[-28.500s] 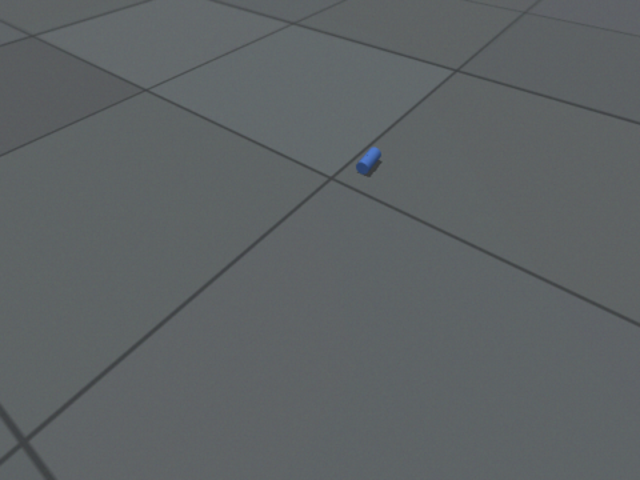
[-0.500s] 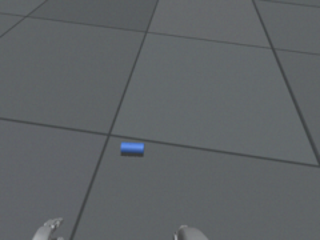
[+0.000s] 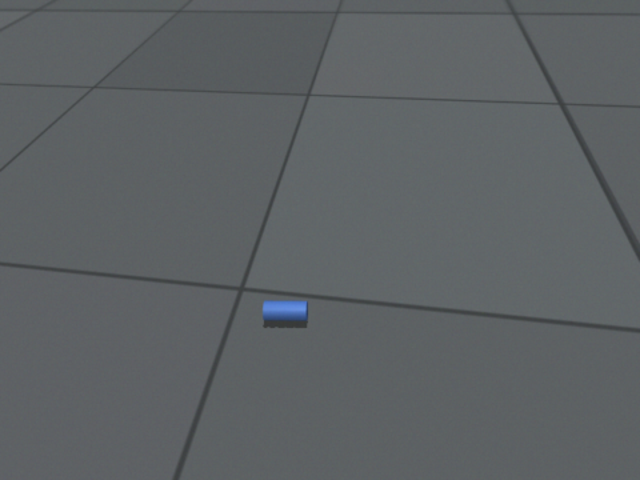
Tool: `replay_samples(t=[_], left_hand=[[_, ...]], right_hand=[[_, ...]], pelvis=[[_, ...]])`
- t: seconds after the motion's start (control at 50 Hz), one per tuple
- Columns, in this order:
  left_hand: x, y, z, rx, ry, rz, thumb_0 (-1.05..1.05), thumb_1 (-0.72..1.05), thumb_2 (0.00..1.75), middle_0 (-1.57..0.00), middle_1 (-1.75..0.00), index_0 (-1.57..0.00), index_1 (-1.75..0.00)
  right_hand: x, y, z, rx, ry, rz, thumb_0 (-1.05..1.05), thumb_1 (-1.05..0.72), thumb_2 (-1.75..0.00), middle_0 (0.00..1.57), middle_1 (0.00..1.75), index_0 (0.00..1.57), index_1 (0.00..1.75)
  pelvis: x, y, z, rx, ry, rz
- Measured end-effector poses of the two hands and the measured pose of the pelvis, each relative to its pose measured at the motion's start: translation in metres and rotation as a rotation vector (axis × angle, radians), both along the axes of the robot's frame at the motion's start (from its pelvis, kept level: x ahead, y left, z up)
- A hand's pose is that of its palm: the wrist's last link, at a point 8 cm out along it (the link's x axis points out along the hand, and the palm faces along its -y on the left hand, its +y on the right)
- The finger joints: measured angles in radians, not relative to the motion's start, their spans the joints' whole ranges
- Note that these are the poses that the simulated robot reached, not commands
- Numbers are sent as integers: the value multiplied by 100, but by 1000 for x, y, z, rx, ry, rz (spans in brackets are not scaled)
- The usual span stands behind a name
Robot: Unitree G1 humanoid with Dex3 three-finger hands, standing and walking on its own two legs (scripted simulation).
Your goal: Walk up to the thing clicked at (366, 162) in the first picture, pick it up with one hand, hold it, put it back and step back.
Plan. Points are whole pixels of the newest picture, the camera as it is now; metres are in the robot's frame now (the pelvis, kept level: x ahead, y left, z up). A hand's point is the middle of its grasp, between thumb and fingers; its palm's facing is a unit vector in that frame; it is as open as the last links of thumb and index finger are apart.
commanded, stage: walk up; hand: left
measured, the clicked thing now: (285, 310) +0.79 +0.22 -0.73
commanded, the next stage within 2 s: stand in 0.92 s
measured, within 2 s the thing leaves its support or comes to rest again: neither
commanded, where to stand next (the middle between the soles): +0.40 -0.02 m, yaw +0 degrees
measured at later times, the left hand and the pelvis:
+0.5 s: hand out of the picture +0.12 +0.26 -0.15, palm faces -0.01 -0.93 -0.37, open 7.3 cm; pelvis +0.03 +0.00 +0.00, yaw +0 degrees
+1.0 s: hand out of the picture +0.14 +0.26 -0.14, palm faces +0.01 -0.95 -0.33, open 7.3 cm; pelvis +0.04 +0.01 +0.01, yaw +0 degrees
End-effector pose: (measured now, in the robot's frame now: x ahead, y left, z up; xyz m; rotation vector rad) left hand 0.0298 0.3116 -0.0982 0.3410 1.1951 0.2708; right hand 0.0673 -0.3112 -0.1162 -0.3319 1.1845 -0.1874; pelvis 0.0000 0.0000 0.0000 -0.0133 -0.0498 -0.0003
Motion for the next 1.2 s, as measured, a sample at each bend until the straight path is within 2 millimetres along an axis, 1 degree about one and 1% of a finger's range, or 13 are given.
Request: replay_samples(t=[0.1, 0.18, 0.24, 0.3, 0.38, 0.42, 0.48, 0.56, 0.68, 0.76, 0.88, 1.06, 1.2], left_hand=[[23, 18, -14, -10, -9, -6, 0, 90, 89, -21, -30, -21, -30], [44, 19, -14, -28, -17, -29, 0, 91, 89, -20, -30, -21, -30], [59, 18, -12, -38, -40, -47, 0, 91, 89, -20, -30, -21, -30], [70, 14, -11, -35, -51, -58, 0, 91, 90, -20, -30, -21, -30], [75, 4, -13, -13, -47, -58, 0, 91, 90, -20, -30, -21, -30], [74, -3, -12, -14, -43, -54, 0, 91, 90, -20, -30, -21, -30], [77, -8, -11, -25, -35, -52, 0, 91, 89, -20, -30, -21, -30], [91, -13, -10, -47, -55, -39, 0, 91, 89, -20, -30, -21, -30], [113, -14, -8, -74, -84, -41, 0, 91, 89, -20, -30, -21, -30], [122, -12, -8, -80, -95, -38, 0, 91, 89, -20, -30, -21, -30], [120, -8, -7, -80, -84, -28, 0, 91, 89, -20, -30, -21, -30], [93, -8, -6, -73, -2, -23, 0, 91, 90, -20, -30, -21, -30], [77, -10, -4, -62, 30, -24, 0, 91, 90, -20, -30, -21, -30]], right_hand=[[7, 22, 1, -3, 0, 1, 0, -91, -90, 20, 30, 20, 30], [7, 31, 11, -2, -28, -16, 0, -91, -90, 20, 30, 21, 30], [7, 30, 16, -13, -30, -22, 0, -90, -90, 20, 30, 21, 30], [10, 23, 15, -21, -27, -27, 0, -90, -90, 20, 30, 21, 30], [18, 9, 3, -17, -24, -47, 0, -90, -90, 20, 30, 21, 30], [24, 7, -1, -9, -21, -57, 0, -90, -90, 20, 30, 21, 30], [30, 9, -4, 4, -16, -52, 0, -91, -90, 20, 30, 20, 30], [33, 15, -5, 14, 11, -39, 0, -91, -90, 20, 30, 20, 30], [37, 25, 3, 19, 33, -27, 0, -91, -90, 20, 30, 20, 30], [43, 26, 8, 9, 26, -26, 0, -91, -90, 20, 30, 21, 30], [55, 25, 14, -5, 6, -23, 0, -91, -90, 20, 30, 20, 30], [68, 26, 17, 12, -28, -11, 0, -91, -90, 20, 30, 20, 30], [66, 24, 15, 27, -28, -12, 0, -91, -90, 20, 30, 20, 30]], pelvis=[[5, 13, -5, 33, -8, 2], [10, 17, 0, 3, -6, -1], [15, 16, 3, 5, -3, -10], [18, 12, 2, 9, -4, -12], [22, 4, -5, -2, -16, -18], [25, 1, -5, -13, -14, -8], [30, 1, -4, 3, -4, -9], [35, 3, 0, 10, -5, -3], [40, 5, 6, 8, 4, -2], [41, 6, 8, 6, 4, -2], [41, 8, 10, 5, 4, 2], [43, 7, 15, 11, -2, -2], [41, 4, 16, 15, -7, -6]])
